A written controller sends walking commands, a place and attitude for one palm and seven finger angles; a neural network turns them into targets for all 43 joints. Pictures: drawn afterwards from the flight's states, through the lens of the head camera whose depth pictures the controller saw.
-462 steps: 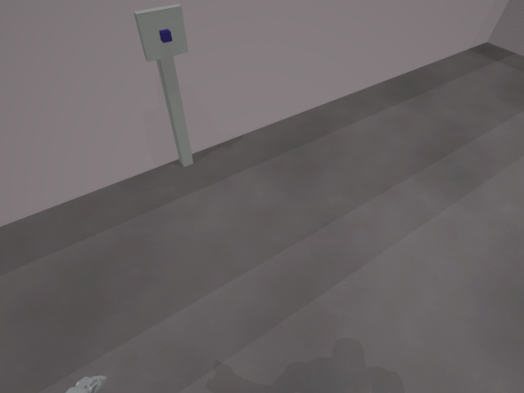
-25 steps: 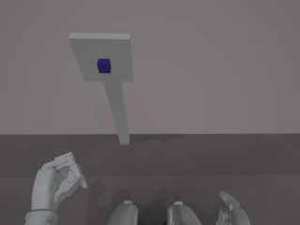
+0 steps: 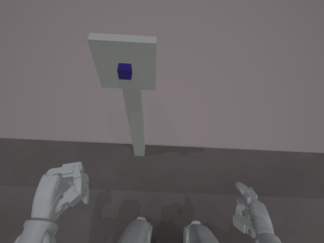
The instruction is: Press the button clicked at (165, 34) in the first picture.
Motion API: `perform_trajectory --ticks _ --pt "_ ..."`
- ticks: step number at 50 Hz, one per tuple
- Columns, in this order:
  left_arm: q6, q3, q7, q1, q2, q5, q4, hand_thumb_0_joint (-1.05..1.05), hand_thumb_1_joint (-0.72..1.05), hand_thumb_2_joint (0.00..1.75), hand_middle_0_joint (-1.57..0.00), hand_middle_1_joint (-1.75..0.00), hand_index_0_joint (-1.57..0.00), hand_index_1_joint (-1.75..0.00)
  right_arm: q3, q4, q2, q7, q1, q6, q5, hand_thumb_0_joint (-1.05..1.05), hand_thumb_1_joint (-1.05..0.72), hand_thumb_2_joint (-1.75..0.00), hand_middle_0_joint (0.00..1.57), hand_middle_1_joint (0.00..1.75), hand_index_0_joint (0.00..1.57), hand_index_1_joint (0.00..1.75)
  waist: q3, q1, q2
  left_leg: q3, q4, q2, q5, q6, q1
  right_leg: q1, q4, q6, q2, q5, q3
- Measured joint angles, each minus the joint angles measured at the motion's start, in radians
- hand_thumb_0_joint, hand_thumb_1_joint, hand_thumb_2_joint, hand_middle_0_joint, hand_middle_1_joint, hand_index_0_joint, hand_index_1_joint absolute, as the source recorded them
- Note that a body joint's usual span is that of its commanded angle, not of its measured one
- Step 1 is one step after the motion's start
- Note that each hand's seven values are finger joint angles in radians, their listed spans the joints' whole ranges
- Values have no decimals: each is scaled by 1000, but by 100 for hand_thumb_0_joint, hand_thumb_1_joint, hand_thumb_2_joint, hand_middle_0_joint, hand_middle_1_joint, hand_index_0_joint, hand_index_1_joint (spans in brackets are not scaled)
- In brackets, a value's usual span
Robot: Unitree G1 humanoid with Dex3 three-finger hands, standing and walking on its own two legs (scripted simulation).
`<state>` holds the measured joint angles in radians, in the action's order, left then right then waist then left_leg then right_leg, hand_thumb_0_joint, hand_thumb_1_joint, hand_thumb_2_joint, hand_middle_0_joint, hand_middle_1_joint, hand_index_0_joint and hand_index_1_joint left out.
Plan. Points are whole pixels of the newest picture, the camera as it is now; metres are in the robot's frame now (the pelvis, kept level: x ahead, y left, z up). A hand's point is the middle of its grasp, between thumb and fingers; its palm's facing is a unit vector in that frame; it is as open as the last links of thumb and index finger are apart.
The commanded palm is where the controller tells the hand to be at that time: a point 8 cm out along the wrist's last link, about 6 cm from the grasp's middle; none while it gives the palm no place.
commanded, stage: raise the hand and make a fist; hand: left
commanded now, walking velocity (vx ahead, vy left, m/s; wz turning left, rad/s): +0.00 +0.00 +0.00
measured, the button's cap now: (125, 70) +0.56 +0.16 +0.06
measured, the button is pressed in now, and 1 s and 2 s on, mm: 0 0 0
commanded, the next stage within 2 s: aim a knuckle at the button in 0.60 s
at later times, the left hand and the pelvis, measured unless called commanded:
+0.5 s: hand (89, 184) +0.23 +0.18 +0.05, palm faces +0.04 -1.00 -0.05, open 3.1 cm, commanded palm +0.20 +0.23 +0.05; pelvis +0.00 -0.03 +0.00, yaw +0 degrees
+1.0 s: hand (109, 163) +0.28 +0.15 +0.04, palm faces -0.03 -1.00 -0.03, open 3.1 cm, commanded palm +0.27 +0.21 +0.04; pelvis -0.01 -0.03 -0.01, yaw +0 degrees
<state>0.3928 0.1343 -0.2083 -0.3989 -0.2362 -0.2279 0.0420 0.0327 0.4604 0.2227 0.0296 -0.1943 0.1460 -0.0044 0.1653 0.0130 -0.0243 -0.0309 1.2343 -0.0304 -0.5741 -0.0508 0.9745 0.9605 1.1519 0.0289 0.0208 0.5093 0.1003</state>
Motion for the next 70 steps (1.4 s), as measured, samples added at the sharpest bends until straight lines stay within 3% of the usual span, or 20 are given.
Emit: perform_trajectory --ticks 4,12,19,27,38,43,50,56,61,70 --pt "-27 19 -21 1 -10 -18 4 2 91 90 -130 -150 -130 -150 -2 5 -6 5 -10 -7 -3 1 -90 -90 21 30 21 30 -8 2 0 2 -9 5 -1 5 -12 -9 -6 4 5 1 -3" --pt "16 84 -38 38 -18 -54 -29 2 91 90 -130 -150 -130 -150 -11 41 9 9 -37 -13 -7 1 -90 -90 21 30 20 30 3 -3 -4 -2 -15 8 0 15 -12 -5 -3 15 8 5 1" --pt "-28 65 -79 40 -16 -65 -61 2 91 90 -130 -150 -130 -150 -23 42 23 16 -51 -9 -16 1 -90 -90 21 30 20 30 0 -19 0 -1 -25 15 3 25 -26 -12 -5 27 15 4 -1" --pt "35 76 -37 35 -2 -61 -66 2 90 90 -130 -150 -130 -150 -32 44 23 12 -50 -6 -11 1 -90 -90 21 30 20 30 9 -21 5 -5 -28 19 6 38 -33 -15 -1 39 19 4 3" --pt "35 56 -62 39 1 -62 -86 2 90 90 -130 -150 -130 -150 -19 45 15 18 -36 -3 -16 1 -90 -90 21 30 20 30 3 -13 0 -7 -27 20 11 44 -35 -15 4 45 20 2 6" --pt "58 57 -44 141 3 -52 -153 2 90 90 -130 -150 -130 -150 -8 58 25 20 -26 12 -12 1 -90 -90 21 30 20 30 1 -9 -3 -14 0 17 7 43 1 16 28 45 16 7 14" --pt "-7 24 -31 318 1 -23 -228 2 90 90 -130 -150 -130 -150 -1 76 25 24 -17 14 -10 1 -90 -90 21 30 20 30 -11 -25 -2 -6 17 18 4 37 31 48 44 41 16 6 7" --pt "-38 31 30 405 7 1 -286 2 90 90 -130 -150 -130 -150 -2 78 21 9 -41 -12 -3 1 -90 -90 21 30 20 30 -2 -44 2 15 -16 17 12 31 15 42 21 32 16 -3 -15" --pt "-30 46 71 476 9 23 -375 2 90 90 -130 -150 -130 -150 -7 88 29 -3 -59 -33 2 1 -90 -90 21 30 20 30 0 -50 3 21 -23 14 13 26 20 50 17 28 13 -3 -22" --pt "17 28 87 610 21 50 -487 2 91 90 -130 -150 -130 -150 -19 128 32 -8 -55 -54 10 1 -90 -90 21 30 20 30 -6 -57 6 28 -12 13 9 20 47 77 26 21 12 -2 -28"
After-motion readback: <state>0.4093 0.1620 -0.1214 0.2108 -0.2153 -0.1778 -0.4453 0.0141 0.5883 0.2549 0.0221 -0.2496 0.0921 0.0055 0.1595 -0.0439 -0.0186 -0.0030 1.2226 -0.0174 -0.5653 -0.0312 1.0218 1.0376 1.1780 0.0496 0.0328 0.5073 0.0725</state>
